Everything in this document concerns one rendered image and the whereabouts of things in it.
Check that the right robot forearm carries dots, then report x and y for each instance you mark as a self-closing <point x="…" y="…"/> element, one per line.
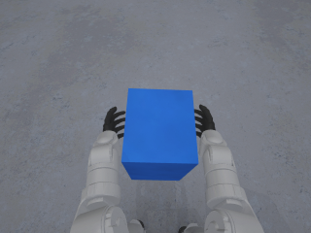
<point x="223" y="187"/>

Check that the left robot hand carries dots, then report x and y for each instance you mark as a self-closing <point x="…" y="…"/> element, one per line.
<point x="110" y="123"/>

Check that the carton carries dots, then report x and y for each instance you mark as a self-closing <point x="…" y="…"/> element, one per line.
<point x="159" y="138"/>

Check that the robot left upper arm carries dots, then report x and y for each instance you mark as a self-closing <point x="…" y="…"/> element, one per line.
<point x="107" y="219"/>

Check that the right robot hand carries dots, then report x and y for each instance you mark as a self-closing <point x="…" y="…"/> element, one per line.
<point x="206" y="120"/>

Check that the left robot forearm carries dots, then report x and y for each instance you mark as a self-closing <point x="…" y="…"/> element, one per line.
<point x="102" y="175"/>

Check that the robot right upper arm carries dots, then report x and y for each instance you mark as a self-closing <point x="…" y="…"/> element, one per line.
<point x="222" y="220"/>

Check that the robot right shin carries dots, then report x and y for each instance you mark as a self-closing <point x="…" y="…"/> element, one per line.
<point x="191" y="225"/>

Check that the left robot thigh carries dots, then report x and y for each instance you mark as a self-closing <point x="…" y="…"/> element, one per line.
<point x="135" y="228"/>

